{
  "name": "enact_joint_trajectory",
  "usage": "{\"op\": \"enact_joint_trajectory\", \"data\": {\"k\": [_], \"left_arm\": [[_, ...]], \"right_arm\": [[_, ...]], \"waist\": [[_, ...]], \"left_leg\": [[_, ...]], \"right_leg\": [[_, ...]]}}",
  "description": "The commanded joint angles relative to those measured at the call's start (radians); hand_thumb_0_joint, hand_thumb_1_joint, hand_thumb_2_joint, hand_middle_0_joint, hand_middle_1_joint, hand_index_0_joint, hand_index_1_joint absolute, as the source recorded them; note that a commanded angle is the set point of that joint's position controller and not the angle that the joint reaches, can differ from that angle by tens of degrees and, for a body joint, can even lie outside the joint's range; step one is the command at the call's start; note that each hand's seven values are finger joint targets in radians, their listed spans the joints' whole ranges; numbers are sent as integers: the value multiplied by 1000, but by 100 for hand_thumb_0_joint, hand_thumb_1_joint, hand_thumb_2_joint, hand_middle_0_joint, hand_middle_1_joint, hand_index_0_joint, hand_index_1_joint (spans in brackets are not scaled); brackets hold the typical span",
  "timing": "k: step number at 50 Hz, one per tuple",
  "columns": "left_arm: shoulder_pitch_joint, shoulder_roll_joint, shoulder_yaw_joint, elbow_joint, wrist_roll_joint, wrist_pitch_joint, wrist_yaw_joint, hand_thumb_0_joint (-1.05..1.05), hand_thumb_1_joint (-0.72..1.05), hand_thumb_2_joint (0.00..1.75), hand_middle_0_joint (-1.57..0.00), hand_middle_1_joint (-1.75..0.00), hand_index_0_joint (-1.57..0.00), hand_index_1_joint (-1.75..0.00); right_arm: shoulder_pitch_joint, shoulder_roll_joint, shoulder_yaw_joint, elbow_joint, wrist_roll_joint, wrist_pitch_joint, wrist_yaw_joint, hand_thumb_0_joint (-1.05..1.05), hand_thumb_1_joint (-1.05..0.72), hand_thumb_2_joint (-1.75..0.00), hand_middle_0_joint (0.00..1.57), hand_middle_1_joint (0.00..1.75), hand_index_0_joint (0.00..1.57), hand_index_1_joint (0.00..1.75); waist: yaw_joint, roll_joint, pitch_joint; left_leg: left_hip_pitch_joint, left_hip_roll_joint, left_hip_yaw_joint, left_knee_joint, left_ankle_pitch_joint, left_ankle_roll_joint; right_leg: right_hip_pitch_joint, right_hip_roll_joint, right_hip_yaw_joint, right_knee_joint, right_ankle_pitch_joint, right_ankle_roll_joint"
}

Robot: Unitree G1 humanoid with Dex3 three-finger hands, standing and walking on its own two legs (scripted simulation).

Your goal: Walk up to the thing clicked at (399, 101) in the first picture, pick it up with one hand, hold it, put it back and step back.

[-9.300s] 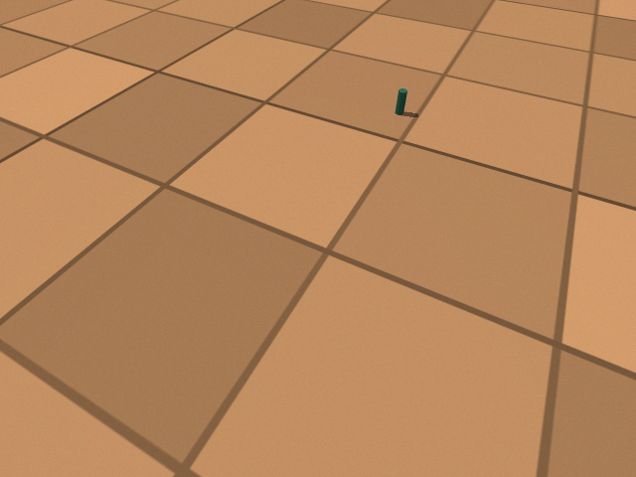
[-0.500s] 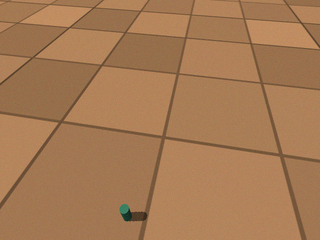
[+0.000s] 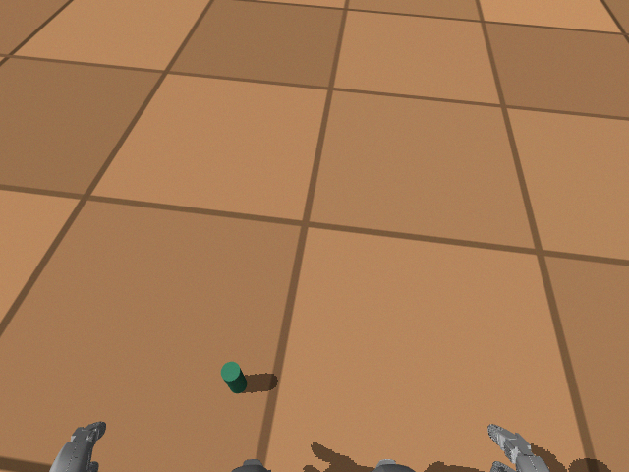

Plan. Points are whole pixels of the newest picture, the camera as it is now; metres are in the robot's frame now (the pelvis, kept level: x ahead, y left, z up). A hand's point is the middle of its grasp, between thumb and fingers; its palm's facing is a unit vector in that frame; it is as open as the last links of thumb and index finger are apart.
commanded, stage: go down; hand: left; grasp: from the side
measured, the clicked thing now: (234, 378) +0.41 +0.22 -0.66
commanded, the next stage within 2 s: none
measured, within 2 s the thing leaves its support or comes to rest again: neither
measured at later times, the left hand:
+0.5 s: hand out of the picture +0.15 +0.28 -0.16, palm faces +0.08 -0.93 -0.36, open 17.1 cm
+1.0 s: hand (112, 421) +0.24 +0.34 -0.24, palm faces +0.17 -0.94 -0.29, open 17.2 cm
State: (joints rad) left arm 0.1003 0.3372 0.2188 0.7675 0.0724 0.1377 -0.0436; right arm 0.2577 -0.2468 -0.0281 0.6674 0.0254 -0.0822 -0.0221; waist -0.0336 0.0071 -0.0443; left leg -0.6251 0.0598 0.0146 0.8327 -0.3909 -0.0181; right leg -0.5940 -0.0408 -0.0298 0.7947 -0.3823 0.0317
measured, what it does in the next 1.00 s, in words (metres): lowers itself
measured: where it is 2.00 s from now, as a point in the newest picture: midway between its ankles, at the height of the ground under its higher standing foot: outside the picture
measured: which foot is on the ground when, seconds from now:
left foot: down 0.00-1.00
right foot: down 0.00-1.00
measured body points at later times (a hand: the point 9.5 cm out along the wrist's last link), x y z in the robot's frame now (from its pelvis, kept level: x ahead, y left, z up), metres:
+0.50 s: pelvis +0.00 +0.00 -0.05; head +0.09 +0.02 +0.40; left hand +0.14 +0.33 -0.13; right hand +0.18 -0.25 -0.13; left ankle +0.01 +0.13 -0.70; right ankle +0.00 -0.14 -0.70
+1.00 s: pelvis -0.04 +0.00 -0.16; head +0.12 +0.03 +0.25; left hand +0.22 +0.39 -0.22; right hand +0.14 -0.27 -0.26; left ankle +0.01 +0.13 -0.70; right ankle +0.00 -0.14 -0.70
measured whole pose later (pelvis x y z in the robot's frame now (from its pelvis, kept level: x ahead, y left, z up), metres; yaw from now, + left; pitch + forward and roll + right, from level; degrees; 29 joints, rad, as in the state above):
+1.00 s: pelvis -0.04 +0.00 -0.16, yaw -1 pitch +29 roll -3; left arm -0.12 0.55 0.52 0.75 -0.07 -0.21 -0.31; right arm 0.13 -0.29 -0.01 0.60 -0.01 -0.20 -0.06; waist -0.03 -0.02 -0.16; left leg -1.50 0.07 -0.06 1.63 -0.64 -0.03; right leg -1.45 -0.04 -0.04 1.59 -0.64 0.03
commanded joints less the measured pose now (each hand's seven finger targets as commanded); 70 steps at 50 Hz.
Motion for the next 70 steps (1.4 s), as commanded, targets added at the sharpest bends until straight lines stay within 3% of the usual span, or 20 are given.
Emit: {"op": "enact_joint_trajectory", "data": {"k": [1, 8, 9, 12, 14, 21, 25, 29, 32, 34, 35, 37, 42, 45, 52, 55, 60, 62, 64, 70], "left_arm": [[-6, 217, 68, -246, -6, -4, 15, 0, -55, 38, -4, -41, -4, -40], [116, 242, 97, -391, -12, 80, 3, 0, -57, 36, -6, -40, -6, -40], [124, 203, 62, -410, -15, 91, -4, 0, -59, 34, -6, -38, -7, -38], [141, 210, 79, -460, -20, 107, -11, 0, -60, 35, -7, -38, -8, -37], [166, 227, 98, -469, -18, 117, -11, 0, -60, 19, -7, -24, -7, -24], [240, 232, 130, -496, -26, 101, -30, 0, -60, 16, -9, -22, -9, -21], [218, 247, 162, -540, -41, 62, -38, 0, -59, 16, -9, -20, -9, -20], [279, 235, 174, -525, -59, 25, -54, 0, -61, 4, -10, -9, -9, -9], [187, 262, 197, -500, -64, -16, -60, 0, -60, 2, -9, -6, -9, -7], [56, 281, 216, -469, -76, -73, -69, 0, -61, 4, -10, -9, -9, -10], [41, 310, 253, -411, -86, -101, -74, 0, -59, 3, -9, -7, -9, -7], [-40, 341, 266, -367, -97, -169, -102, 0, -56, 6, -8, -10, -8, -10], [-158, 442, 344, -256, -134, -327, -202, 0, -53, 10, -7, -14, -7, -14], [-210, 466, 375, -169, -148, -381, -242, 0, -51, 12, -6, -15, -6, -15], [-322, 613, 504, -132, -182, -474, -333, 0, -45, 14, -5, -14, -4, -14], [-338, 610, 531, -57, -196, -500, -363, 0, -42, 15, -4, -14, -4, -14], [-503, 647, 540, -19, -215, -553, -427, 0, -41, 14, -4, -14, -4, -14], [-524, 708, 569, -3, -218, -565, -442, 0, -41, 13, -4, -13, -4, -13], [-553, 767, 599, -6, -220, -572, -460, 0, -40, 11, -4, -12, -4, -11], [-597, 798, 623, 55, -228, -570, -503, 0, -42, 9, -4, -10, -4, -10]], "right_arm": [[-10, -162, -61, -151, -6, -76, -33, 0, -87, -89, 20, 30, 20, 30], [-20, -153, -52, -179, -10, -99, -63, 0, -88, -89, 20, 30, 20, 30], [-26, -149, -49, -192, -10, -105, -66, 0, -87, -89, 20, 30, 20, 30], [-28, -145, -48, -205, -16, -114, -75, 0, -89, -89, 20, 30, 20, 30], [-25, -142, -47, -209, -17, -119, -81, 0, -86, -89, 20, 30, 20, 30], [-22, -132, -44, -218, -27, -134, -85, 0, -89, -89, 20, 30, 20, 30], [-33, -136, -50, -235, -30, -146, -82, 0, -92, -90, 20, 30, 20, 30], [-35, -137, -52, -238, -32, -153, -73, 0, -91, -90, 20, 30, 20, 30], [-36, -143, -54, -231, -34, -159, -72, 0, -92, -90, 20, 30, 20, 30], [-51, -146, -51, -215, -36, -171, -67, 0, -93, -90, 20, 30, 20, 30], [-56, -154, -52, -207, -35, -174, -65, 0, -94, -90, 20, 30, 20, 30], [-65, -161, -52, -208, -35, -180, -66, 0, -95, -91, 20, 30, 20, 30], [-56, -199, -52, -185, -32, -187, -66, 0, -92, -90, 20, 30, 20, 30], [-61, -209, -50, -182, -35, -174, -59, 0, -90, -90, 20, 30, 20, 30], [-59, -254, -52, -140, -42, -141, -44, 0, -89, -90, 20, 30, 20, 30], [-60, -260, -47, -117, -46, -130, -41, 0, -89, -90, 20, 30, 20, 30], [-57, -269, -42, -78, -54, -118, -41, 0, -89, -90, 20, 30, 20, 30], [-58, -269, -34, -83, -57, -114, -41, 0, -89, -90, 20, 30, 20, 30], [-52, -277, -27, -77, -60, -112, -41, 0, -90, -90, 20, 30, 20, 30], [-51, -292, -14, -61, -63, -103, -39, 0, -91, -90, 20, 30, 20, 30]], "waist": [[1, 44, -249], [4, 64, -242], [-4, 70, -246], [-8, 77, -255], [-8, 62, -264], [0, 82, -311], [4, 85, -305], [16, 95, -333], [-9, 86, -320], [-21, 87, -281], [-4, 74, -271], [-12, 60, -285], [17, 110, -463], [33, 124, -500], [68, 142, -651], [55, 118, -660], [24, 131, -639], [33, 103, -637], [45, 124, -701], [43, 126, -700]], "left_leg": [[90, -38, -11, -45, 212, 16], [17, -40, -17, 22, 179, 19], [19, -38, -16, 31, 189, 18], [-1, -32, -25, 59, 203, 16], [-24, -35, -25, 84, 206, 21], [-64, -30, -34, 156, 302, 21], [-121, -34, -30, 178, 193, 24], [-137, -29, -43, 196, 213, 18], [-179, -25, -44, 233, 183, 20], [-269, -24, -50, 278, 76, 24], [-314, -25, -50, 297, 21, 27], [-392, -32, -40, 349, -71, 35], [-442, -29, -64, 463, -30, 25], [-515, -28, -72, 508, -109, 21], [-548, -26, -84, 643, 52, 26], [-581, -26, -84, 710, 117, 31], [-673, -22, -94, 768, -57, 34], [-767, -26, -78, 798, -109, 36], [-761, -26, -67, 831, -74, 36], [-814, -25, -73, 893, -75, 37]], "right_leg": [[31, 49, -24, -16, 171, -42], [-23, 43, -21, 37, 141, -40], [-38, 44, -22, 46, 148, -40], [-67, 46, -29, 79, 153, -41], [-80, 42, -24, 88, 163, -39], [-111, 41, -26, 168, 229, -43], [-164, 41, -20, 183, 148, -43], [-197, 43, -27, 235, 144, -48], [-254, 43, -23, 266, 124, -47], [-351, 42, -18, 312, 33, -46], [-391, 42, -16, 334, -16, -48], [-452, 36, -1, 368, -87, -48], [-566, 27, 7, 522, -60, -55], [-633, 27, 16, 569, -132, -56], [-735, 36, -15, 720, -23, -66], [-784, 38, -22, 770, 12, -67], [-906, 38, -19, 817, -111, -64], [-867, 35, -1, 818, -150, -58], [-852, 36, 4, 838, -130, -59], [-927, 42, -23, 912, -127, -63]]}}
